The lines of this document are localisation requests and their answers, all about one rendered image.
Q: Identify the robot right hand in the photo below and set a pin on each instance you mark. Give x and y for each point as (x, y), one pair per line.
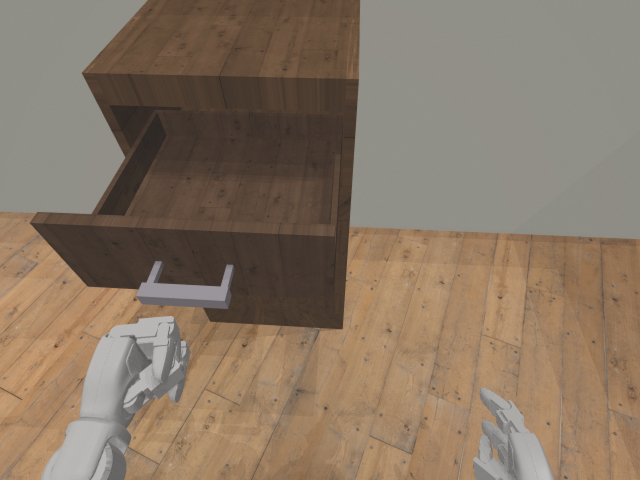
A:
(520, 452)

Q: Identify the robot left hand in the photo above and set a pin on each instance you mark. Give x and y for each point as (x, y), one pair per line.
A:
(110, 391)

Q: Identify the cabinet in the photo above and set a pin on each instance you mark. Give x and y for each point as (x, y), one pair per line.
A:
(262, 56)

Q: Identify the drawer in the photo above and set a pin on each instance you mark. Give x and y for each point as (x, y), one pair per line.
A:
(202, 189)

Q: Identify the robot left forearm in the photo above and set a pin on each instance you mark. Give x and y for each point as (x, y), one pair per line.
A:
(93, 449)

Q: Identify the handle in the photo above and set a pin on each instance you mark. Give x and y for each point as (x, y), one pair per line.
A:
(153, 293)

